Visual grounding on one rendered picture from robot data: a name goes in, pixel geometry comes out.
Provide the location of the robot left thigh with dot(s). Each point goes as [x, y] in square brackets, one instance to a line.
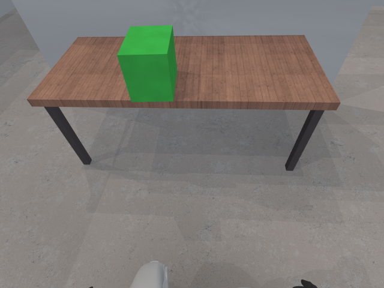
[151, 275]

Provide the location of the carton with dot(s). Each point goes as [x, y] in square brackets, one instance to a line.
[148, 63]

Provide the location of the table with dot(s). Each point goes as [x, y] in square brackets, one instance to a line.
[272, 72]

